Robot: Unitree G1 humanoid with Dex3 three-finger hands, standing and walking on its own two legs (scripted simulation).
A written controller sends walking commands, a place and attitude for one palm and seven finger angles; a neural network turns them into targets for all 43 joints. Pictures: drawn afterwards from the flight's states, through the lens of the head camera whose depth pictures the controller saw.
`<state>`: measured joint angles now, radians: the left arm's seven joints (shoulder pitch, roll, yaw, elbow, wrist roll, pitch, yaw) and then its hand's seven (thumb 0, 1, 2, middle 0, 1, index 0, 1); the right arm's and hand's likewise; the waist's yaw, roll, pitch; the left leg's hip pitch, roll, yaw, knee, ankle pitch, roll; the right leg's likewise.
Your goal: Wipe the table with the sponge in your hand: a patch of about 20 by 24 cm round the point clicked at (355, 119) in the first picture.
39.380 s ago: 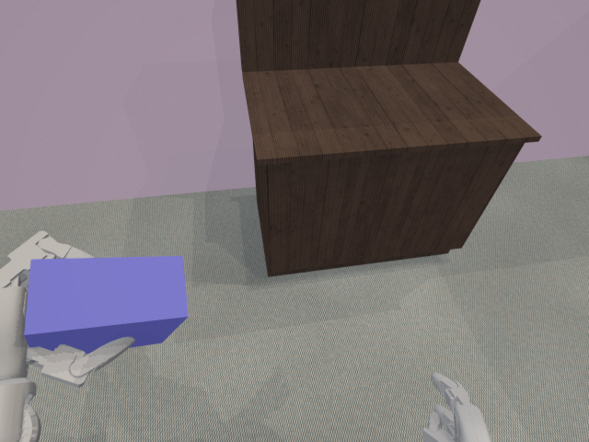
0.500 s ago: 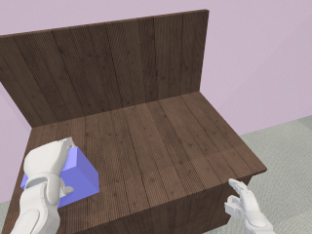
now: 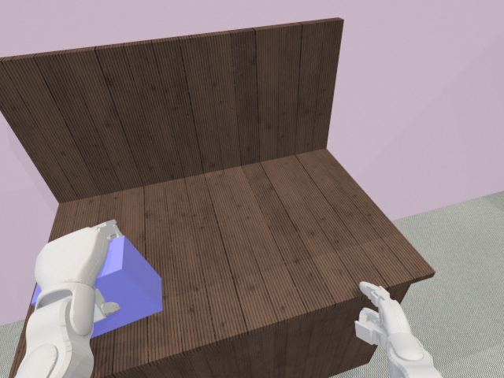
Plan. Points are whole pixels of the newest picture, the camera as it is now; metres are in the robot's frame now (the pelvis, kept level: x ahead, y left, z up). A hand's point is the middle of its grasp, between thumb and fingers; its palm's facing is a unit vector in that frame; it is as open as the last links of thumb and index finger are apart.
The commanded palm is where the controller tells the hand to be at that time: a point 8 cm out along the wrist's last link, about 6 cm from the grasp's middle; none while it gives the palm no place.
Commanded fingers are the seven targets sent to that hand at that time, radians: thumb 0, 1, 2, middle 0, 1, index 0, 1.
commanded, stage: bring the sponge back beside the body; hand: left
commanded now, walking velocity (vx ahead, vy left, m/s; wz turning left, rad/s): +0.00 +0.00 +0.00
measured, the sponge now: (113, 295) +0.20 +0.28 +0.04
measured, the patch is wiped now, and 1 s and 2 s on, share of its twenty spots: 1.00 1.00 1.00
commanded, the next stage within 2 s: step back with the hand held close in 0.74 s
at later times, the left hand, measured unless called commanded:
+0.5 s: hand (89, 283) +0.18 +0.28 +0.11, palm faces +0.12 -0.17 -0.98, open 10.2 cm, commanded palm +0.15 +0.27 +0.18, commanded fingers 0.00 0.10 1.30 -1.20 -1.60 -1.20 -1.60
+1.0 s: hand (116, 265) +0.21 +0.24 +0.12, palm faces +0.32 -0.79 -0.52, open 10.2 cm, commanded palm +0.15 +0.27 +0.17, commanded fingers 0.00 0.10 1.30 -1.20 -1.60 -1.20 -1.60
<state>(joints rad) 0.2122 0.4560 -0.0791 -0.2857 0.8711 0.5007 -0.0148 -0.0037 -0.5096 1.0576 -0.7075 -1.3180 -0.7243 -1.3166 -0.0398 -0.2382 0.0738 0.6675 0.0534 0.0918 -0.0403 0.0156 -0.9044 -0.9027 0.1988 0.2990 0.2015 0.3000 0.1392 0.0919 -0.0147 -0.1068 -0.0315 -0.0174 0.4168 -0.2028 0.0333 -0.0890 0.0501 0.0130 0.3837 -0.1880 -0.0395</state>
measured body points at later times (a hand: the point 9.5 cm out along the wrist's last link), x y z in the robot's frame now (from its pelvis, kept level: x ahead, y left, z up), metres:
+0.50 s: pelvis +0.00 -0.01 +0.00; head -0.05 -0.04 +0.44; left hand +0.17 +0.28 +0.16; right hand +0.27 -0.19 -0.05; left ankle +0.02 +0.10 -0.74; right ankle +0.02 -0.10 -0.74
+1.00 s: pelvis +0.00 -0.02 -0.01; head -0.02 -0.02 +0.44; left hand +0.18 +0.28 +0.15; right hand +0.24 -0.20 -0.05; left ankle +0.02 +0.10 -0.74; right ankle +0.02 -0.10 -0.74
